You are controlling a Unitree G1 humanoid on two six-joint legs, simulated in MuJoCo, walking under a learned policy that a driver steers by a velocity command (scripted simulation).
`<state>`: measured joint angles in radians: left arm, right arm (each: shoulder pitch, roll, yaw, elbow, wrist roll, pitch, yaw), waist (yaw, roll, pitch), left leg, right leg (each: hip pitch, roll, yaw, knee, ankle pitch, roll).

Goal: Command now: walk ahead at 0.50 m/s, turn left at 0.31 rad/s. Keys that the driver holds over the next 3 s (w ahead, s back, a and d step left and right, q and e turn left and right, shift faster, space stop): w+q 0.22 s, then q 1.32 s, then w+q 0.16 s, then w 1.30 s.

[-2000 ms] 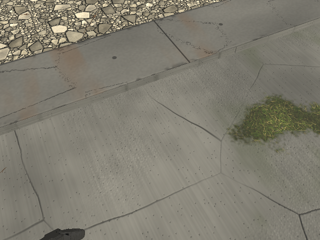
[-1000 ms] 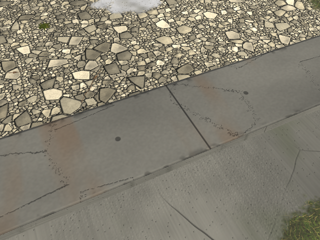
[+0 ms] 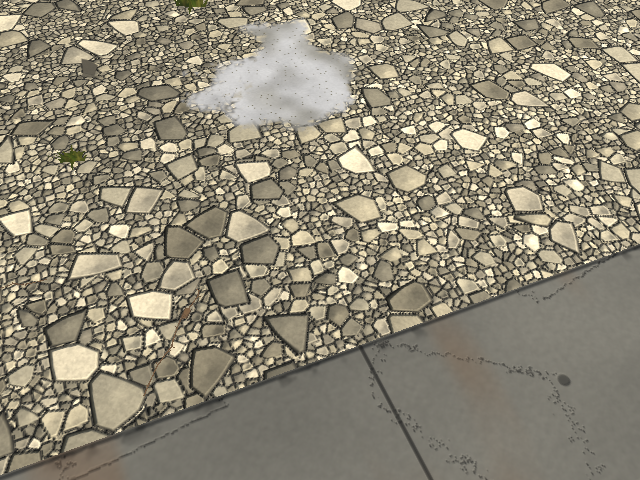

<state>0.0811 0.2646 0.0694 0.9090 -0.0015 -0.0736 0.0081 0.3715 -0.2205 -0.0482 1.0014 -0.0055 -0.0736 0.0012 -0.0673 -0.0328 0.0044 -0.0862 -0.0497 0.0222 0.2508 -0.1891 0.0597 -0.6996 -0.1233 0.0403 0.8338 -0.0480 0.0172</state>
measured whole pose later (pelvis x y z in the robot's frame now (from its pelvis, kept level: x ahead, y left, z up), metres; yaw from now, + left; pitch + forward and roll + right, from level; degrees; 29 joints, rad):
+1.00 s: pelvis +0.32 -0.02 +0.03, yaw +34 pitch +2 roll +0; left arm 0.05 0.29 0.07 0.83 0.03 -0.02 0.01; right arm 0.14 -0.33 -0.10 0.70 0.02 0.03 -0.03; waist -0.02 0.03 0.04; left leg -0.45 -0.10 -0.14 0.88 -0.49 0.00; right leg -0.32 0.01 0.01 0.50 -0.21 -0.01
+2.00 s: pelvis +0.37 +0.09 +0.04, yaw +64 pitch +2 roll +0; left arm 0.40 0.26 0.05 0.80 0.00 -0.08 0.00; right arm 0.22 -0.31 -0.05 0.64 0.01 -0.05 0.01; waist 0.06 0.05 -0.02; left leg -0.61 0.02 -0.05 0.98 -0.23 -0.01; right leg -0.08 0.00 0.00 0.32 -0.28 -0.02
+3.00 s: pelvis +0.61 +0.59 +0.05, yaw +64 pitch +1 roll -1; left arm 0.33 0.28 0.04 0.79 0.00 -0.09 -0.03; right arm 0.19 -0.31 -0.05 0.73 0.00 -0.06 0.00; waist 0.04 0.04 0.02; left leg -0.65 0.12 -0.04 1.00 -0.20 -0.02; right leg -0.17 0.06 -0.06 0.30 -0.16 -0.07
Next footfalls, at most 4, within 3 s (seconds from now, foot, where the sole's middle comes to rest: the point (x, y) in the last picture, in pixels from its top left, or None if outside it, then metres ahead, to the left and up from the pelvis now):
0.12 right None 0.29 -0.17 -0.74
0.54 left None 0.31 0.10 -0.74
0.94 right None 0.44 -0.08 -0.74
1.34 left None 0.26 0.12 -0.74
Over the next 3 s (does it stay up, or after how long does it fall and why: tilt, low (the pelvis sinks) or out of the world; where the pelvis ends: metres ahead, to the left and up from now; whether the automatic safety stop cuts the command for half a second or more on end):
stays up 0.61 0.59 0.05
